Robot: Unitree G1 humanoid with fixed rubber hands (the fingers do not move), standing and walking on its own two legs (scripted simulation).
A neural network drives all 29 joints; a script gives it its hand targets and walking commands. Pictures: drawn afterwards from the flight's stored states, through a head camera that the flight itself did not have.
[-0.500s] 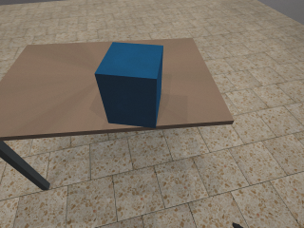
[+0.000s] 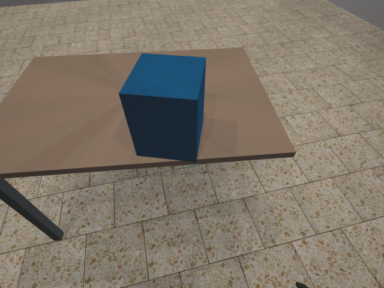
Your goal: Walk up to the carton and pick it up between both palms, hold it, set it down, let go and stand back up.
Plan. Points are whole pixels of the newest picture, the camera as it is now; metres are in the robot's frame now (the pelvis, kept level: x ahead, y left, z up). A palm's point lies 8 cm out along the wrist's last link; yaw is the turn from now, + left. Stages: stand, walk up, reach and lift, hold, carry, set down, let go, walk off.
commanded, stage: walk up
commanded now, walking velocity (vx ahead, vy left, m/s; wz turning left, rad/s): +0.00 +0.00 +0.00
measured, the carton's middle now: (169, 108) +0.62 +0.07 +0.00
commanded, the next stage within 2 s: none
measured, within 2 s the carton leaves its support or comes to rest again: neither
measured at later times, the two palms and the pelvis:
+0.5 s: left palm out of the picture +0.08 +0.28 -0.11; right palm out of the picture +0.08 -0.30 -0.16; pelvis +0.05 -0.03 -0.02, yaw +0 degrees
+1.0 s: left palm (57, 265) +0.21 +0.32 -0.12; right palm (295, 243) +0.25 -0.27 -0.16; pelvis +0.19 +0.01 -0.02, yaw +4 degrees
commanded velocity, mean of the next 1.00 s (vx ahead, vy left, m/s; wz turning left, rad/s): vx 0.00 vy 0.00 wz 0.00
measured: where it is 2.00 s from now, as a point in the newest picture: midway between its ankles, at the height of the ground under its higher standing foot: outside the picture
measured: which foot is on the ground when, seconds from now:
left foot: down 0.00-0.40, up 0.42-0.78, down 0.80-1.00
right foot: down 0.00-0.80, up 0.82-1.00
